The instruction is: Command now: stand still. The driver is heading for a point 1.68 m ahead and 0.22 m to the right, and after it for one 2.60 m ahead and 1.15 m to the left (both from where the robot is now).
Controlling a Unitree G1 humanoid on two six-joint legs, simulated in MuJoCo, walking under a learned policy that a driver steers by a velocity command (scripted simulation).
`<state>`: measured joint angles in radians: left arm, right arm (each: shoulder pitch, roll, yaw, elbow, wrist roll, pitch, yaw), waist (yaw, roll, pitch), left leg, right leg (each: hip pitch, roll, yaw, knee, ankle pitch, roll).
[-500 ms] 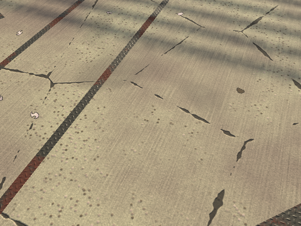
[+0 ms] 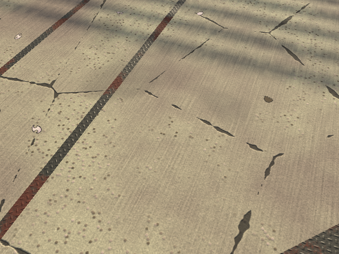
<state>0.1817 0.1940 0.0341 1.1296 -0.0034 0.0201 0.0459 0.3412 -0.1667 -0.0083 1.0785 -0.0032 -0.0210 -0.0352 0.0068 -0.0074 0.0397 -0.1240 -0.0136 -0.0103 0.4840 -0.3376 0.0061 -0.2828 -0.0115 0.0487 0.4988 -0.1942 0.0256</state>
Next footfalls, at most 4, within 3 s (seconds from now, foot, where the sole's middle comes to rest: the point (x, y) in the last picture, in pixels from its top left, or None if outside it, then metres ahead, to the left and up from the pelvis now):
1.48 left None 0.41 0.09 -0.77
1.82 right None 0.35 -0.13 -0.77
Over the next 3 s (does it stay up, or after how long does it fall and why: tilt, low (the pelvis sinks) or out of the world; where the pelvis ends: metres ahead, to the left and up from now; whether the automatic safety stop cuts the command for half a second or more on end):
stays up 0.45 -0.05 0.01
